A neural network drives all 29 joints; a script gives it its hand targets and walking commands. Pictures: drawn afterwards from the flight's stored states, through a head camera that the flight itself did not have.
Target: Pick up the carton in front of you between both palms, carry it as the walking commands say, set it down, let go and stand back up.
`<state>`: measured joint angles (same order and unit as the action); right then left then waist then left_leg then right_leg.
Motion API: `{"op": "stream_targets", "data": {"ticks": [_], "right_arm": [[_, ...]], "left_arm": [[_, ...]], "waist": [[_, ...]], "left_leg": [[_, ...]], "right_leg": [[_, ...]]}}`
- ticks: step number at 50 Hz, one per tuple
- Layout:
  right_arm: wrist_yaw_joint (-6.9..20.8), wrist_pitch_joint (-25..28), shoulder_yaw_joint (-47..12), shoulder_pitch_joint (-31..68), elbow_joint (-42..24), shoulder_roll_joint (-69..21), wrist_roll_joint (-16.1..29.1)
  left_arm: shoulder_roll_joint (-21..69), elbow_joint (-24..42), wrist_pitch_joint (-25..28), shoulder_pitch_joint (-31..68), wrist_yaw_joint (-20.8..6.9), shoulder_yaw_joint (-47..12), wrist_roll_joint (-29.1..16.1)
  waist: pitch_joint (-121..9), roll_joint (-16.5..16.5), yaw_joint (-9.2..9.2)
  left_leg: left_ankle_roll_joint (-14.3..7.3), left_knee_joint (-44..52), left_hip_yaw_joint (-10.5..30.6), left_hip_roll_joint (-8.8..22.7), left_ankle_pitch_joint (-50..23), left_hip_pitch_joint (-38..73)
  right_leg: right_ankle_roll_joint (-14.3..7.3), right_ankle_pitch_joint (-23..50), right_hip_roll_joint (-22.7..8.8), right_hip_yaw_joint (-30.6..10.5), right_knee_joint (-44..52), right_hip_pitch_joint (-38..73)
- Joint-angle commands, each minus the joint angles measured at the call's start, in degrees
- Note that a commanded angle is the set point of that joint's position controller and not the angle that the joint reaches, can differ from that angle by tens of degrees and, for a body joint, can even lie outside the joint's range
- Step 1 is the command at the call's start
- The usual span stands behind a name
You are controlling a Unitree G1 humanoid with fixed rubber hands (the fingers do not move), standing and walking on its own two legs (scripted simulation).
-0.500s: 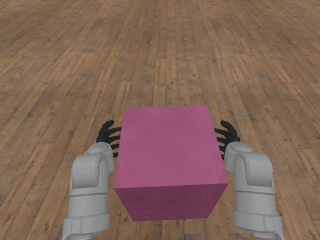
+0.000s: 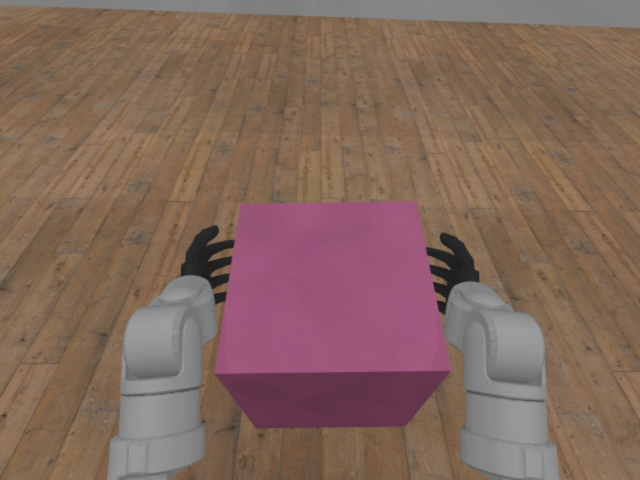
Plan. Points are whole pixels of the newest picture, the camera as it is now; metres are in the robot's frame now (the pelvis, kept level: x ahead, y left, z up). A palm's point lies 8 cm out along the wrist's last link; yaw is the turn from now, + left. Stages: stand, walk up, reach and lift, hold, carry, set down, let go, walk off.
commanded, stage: carry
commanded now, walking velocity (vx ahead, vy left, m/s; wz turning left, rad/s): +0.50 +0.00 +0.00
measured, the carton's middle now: (329, 324) +0.33 +0.00 +0.04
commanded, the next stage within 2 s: none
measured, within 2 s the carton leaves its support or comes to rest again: neither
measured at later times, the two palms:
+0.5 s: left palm (254, 180) +0.55 +0.12 +0.10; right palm (437, 188) +0.56 -0.18 +0.09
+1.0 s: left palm (263, 91) +0.86 +0.14 +0.11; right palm (401, 97) +0.86 -0.16 +0.11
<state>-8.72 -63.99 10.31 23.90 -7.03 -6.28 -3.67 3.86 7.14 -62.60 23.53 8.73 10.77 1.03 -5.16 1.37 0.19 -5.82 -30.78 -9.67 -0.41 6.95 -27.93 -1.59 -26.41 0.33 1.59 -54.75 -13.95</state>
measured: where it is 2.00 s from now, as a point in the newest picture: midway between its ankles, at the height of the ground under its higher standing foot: (321, 324)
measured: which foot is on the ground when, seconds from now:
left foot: down 0.00-0.50, up 0.52-1.00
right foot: up 0.00-0.46, down 0.48-1.00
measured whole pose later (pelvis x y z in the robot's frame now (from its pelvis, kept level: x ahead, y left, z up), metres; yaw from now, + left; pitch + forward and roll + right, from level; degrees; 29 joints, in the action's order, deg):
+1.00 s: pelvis +0.62 -0.01 +0.00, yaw +0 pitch +3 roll +0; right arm -6.8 -72.0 2.8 1.8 -29.6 -7.2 -4.6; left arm 7.3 28.2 -69.3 1.8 6.5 2.8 3.7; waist -8.0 -0.4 -0.9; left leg -0.7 -26.4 -11.7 4.2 1.6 -30.0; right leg 1.4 -24.2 -1.9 8.8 -14.5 7.5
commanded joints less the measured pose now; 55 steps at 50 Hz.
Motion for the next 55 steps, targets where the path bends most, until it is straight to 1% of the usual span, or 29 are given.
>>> {"op": "stream_targets", "data": {"ticks": [1, 2, 4, 7, 8, 13, 17, 20, 22, 23, 24, 25, 26, 27, 28, 30, 32, 35, 39, 44, 47, 48, 49, 50, 51, 52, 53, 54, 55], "right_arm": [[5.8, -0.8, -35.6, 28.1, -6.3, -44.1, 16.3], [6.8, -0.8, -36.3, 28.8, -7.2, -46.7, 17.0], [8.6, -0.7, -39.3, 27.8, -9.9, -50.1, 18.8], [10.5, -1.2, -42.1, 21.9, -14.1, -52.3, 19.7], [10.9, -1.5, -42.4, 18.4, -15.4, -51.5, 19.5], [12.3, -3.5, -42.9, 7.2, -20.6, -49.9, 18.7], [13.1, -4.3, -43.4, 3.7, -22.3, -50.7, 18.8], [13.1, -4.7, -43.6, 3.3, -23.3, -48.3, 18.2], [12.9, -4.8, -44.0, 3.9, -24.2, -47.3, 18.0], [12.8, -5.2, -44.1, 3.2, -24.1, -47.0, 18.1], [12.6, -5.3, -44.1, 3.8, -24.1, -46.1, 18.2], [12.4, -5.5, -45.0, 4.3, -26.0, -46.4, 18.3], [12.4, -5.7, -45.7, 3.7, -25.0, -46.5, 18.0], [12.8, -5.3, -46.1, 4.1, -24.6, -48.4, 18.6], [13.0, -4.9, -46.9, 5.4, -24.4, -50.8, 18.9], [12.7, -3.5, -47.0, 5.7, -22.8, -52.9, 18.6], [12.2, -2.7, -46.8, 3.5, -21.7, -52.6, 17.0], [11.5, -2.2, -46.6, 2.0, -22.7, -51.2, 16.1], [10.9, -3.4, -46.5, 1.1, -24.8, -49.4, 16.9], [10.6, -5.8, -46.2, 1.8, -26.3, -45.9, 17.9], [10.8, -6.8, -45.5, 2.7, -26.2, -44.9, 18.2], [10.8, -7.1, -45.0, 1.5, -26.0, -44.1, 17.8], [10.9, -7.2, -44.6, 1.8, -26.1, -44.2, 18.0], [10.8, -7.1, -43.7, 0.3, -24.5, -44.1, 17.3], [11.1, -6.9, -42.9, -1.5, -23.7, -44.8, 17.0], [11.5, -6.5, -42.5, -0.8, -22.3, -45.0, 16.9], [11.8, -5.8, -43.2, -1.2, -22.3, -46.8, 17.2], [12.1, -5.2, -43.5, -0.5, -23.5, -48.1, 17.7], [12.5, -4.4, -43.7, -0.6, -23.1, -51.5, 17.8]], "left_arm": [[49.9, 5.4, -2.8, 29.7, -6.4, -38.3, -16.3], [51.8, 5.4, -2.9, 29.3, -6.8, -38.5, -15.6], [55.1, 5.9, -2.8, 24.7, -7.7, -39.7, -14.9], [57.2, 9.9, -2.8, 18.1, -8.4, -42.9, -13.6], [56.5, 10.9, -2.9, 14.0, -8.4, -44.0, -12.7], [56.8, 17.2, -4.8, 5.6, -9.6, -45.7, -14.1], [56.8, 20.5, -5.9, 3.0, -10.8, -46.8, -15.3], [54.5, 21.5, -6.6, 2.6, -11.6, -46.7, -15.7], [53.6, 20.1, -6.9, 1.2, -11.7, -45.9, -15.5], [53.2, 19.8, -6.9, 0.5, -11.7, -45.0, -15.7], [53.0, 19.2, -7.0, -0.4, -11.9, -44.2, -15.4], [51.8, 18.2, -6.7, -0.6, -11.9, -43.6, -14.9], [52.1, 16.8, -6.5, -3.3, -12.1, -43.8, -14.5], [53.7, 18.8, -6.2, -2.4, -12.5, -44.1, -15.6], [55.5, 18.7, -5.6, -1.4, -12.8, -44.2, -15.7], [57.0, 19.4, -4.7, 1.8, -13.1, -45.6, -16.1], [56.8, 19.4, -4.1, 1.1, -13.5, -46.0, -16.6], [54.8, 19.3, -4.1, -1.0, -13.6, -46.1, -16.7], [51.6, 22.0, -5.0, -1.5, -12.9, -45.5, -16.5], [49.5, 22.2, -7.0, -2.5, -12.2, -44.0, -16.1], [47.8, 22.4, -7.8, -2.0, -11.6, -43.6, -15.2], [48.4, 22.3, -8.1, -1.9, -11.6, -43.8, -15.7], [48.4, 22.2, -8.1, -2.4, -11.5, -44.0, -15.5], [48.0, 21.6, -8.3, -2.1, -11.5, -44.3, -15.2], [48.0, 22.5, -8.3, -1.4, -11.6, -45.1, -15.8], [48.8, 23.9, -8.3, -0.6, -11.7, -45.5, -16.2], [50.2, 23.8, -8.2, -0.7, -12.1, -46.7, -16.4], [52.3, 23.0, -7.5, 0.6, -12.4, -47.4, -16.5], [54.4, 23.5, -6.6, 1.0, -12.8, -47.8, -16.5]], "waist": [[-20.9, -7.9, 1.92], [-17.7, -4.7, 1.54], [-17.2, -5.3, 0.33], [-17.0, -8.2, 0.31], [-16.0, -8.9, 0.25], [-11.8, -9.5, 0.57], [-7.7, -10.0, 1.02], [-5.4, -11.7, 0.76], [-7.7, -10.6, 0.33], [-10.8, -8.9, -0.52], [-15.2, -5.2, -1.67], [-20.1, 9.4, -1.67], [-19.1, 14.7, -1.64], [-17.6, 10.3, -1.53], [-16.6, 8.3, -1.16], [-13.6, 2.6, -0.48], [-11.6, 4.1, -0.47], [-9.4, 5.7, -0.54], [-6.8, 4.0, -0.46], [-2.8, 5.6, -1.39], [-0.7, 7.2, -1.36], [-1.8, 7.7, -1.2], [-4.8, 7.5, -0.88], [-9.7, 6.4, 0.5], [-15.0, 1.1, 1.02], [-19.4, -12.4, 0.66], [-20.5, -18.4, 0.44], [-19.8, -14.9, 0.21], [-19.8, -10.4, 0.45]], "left_leg": [[-6.6, 14.1, 33.0, 21.2, -1.2, 38.5], [-5.0, 16.1, 28.7, 20.0, -1.2, 32.8], [-2.5, 18.6, 22.0, 17.5, -3.0, 30.3], [-2.3, 20.7, 16.7, 16.4, -5.6, 31.3], [-1.7, 20.5, 15.0, 15.6, -9.9, 32.7], [-1.3, 20.8, 10.2, 13.0, -16.0, 35.3], [-1.1, 20.2, 8.9, 13.2, -19.3, 36.7], [0.9, 20.1, 6.4, 13.7, -25.3, 33.7], [2.1, 11.0, 3.2, 12.6, -33.8, 31.4], [3.6, 1.8, -0.1, 10.2, -32.3, 28.9], [5.2, -9.9, 0.2, 8.8, -20.3, 20.0], [7.5, -29.8, 0.7, 2.6, -2.4, 2.2], [7.5, -39.1, 6.3, -1.5, 19.6, -7.5], [5.5, -43.0, 10.5, 2.5, 19.4, -9.1], [4.5, -43.0, 10.2, 4.4, 17.3, -9.6], [4.4, -35.4, 10.7, 7.7, 10.6, -6.7], [5.5, -30.5, 8.5, 7.9, 7.0, -5.4], [7.2, -21.7, 6.1, 8.0, 2.8, -8.8], [8.2, -11.7, 3.9, 8.2, -3.5, -11.5], [6.9, -2.6, 0.4, 6.1, -6.2, -12.5], [5.3, 2.7, -1.9, 4.8, -7.5, -6.9], [4.7, 3.1, -2.6, 4.3, -7.0, -2.0], [4.3, 4.6, -3.9, 2.7, -5.4, 4.4], [4.5, 7.8, -6.6, 0.0, -2.9, 15.8], [4.5, 7.1, -1.8, 3.8, -1.8, 29.6], [-3.2, 10.0, 25.9, 21.9, -1.2, 41.4], [-6.9, 15.9, 36.3, 26.0, -13.4, 43.9], [-6.1, 14.4, 28.6, 25.1, -21.8, 39.8], [-5.2, 13.2, 23.0, 23.0, -29.4, 37.3]], "right_leg": [[-0.5, 2.8, -2.3, -3.0, -16.8, -26.1], [-0.3, 5.9, -4.6, -2.6, -12.5, -25.0], [0.5, 9.0, -5.3, -0.9, -6.2, -22.0], [2.6, 12.3, -5.5, 1.4, 0.4, -22.6], [3.2, 14.6, -5.5, 2.2, 1.9, -24.8], [4.0, 21.5, -5.6, 5.4, 9.7, -28.3], [2.9, 23.1, -4.6, 6.7, 19.8, -26.5], [0.9, 27.1, -3.7, 8.6, 26.3, -16.8], [0.6, 24.9, -0.3, 12.9, 28.3, -5.5], [0.6, 22.2, 1.6, 14.2, 31.3, 3.9], [0.4, 17.4, -3.8, 7.5, 31.0, 16.9], [-8.2, 11.9, -22.5, -22.8, 34.0, 29.1], [-12.3, 14.5, -25.7, -34.0, 41.7, 28.9], [-11.5, 16.9, -24.7, -27.7, 40.7, 24.7], [-10.0, 18.9, -22.4, -22.0, 40.6, 20.9], [-6.4, 13.2, -18.9, -12.8, 44.2, 12.0], [-5.3, 11.8, -17.0, -7.2, 46.2, 8.9], [-5.9, 12.8, -15.9, -3.8, 49.0, 10.0], [-6.1, 17.7, -14.8, 0.1, 50.1, 13.7], [-5.6, 33.9, -13.8, 3.2, 46.5, 19.2], [-4.4, 39.0, -13.2, 5.6, 44.7, 18.7], [-3.9, 44.3, -13.8, 6.0, 42.3, 18.4], [-3.0, 51.4, -13.7, 7.1, 36.6, 18.2], [-1.0, 53.9, -11.0, 10.9, 25.3, 17.0], [0.7, 43.7, -9.7, 10.5, 14.5, 8.1], [3.6, 24.4, -4.0, 10.1, -3.7, -8.9], [3.5, 0.3, 2.0, 4.8, -15.2, -17.5], [2.2, -0.4, -1.3, -0.8, -19.9, -17.9], [1.7, 0.5, -3.1, -1.2, -19.6, -18.2]]}}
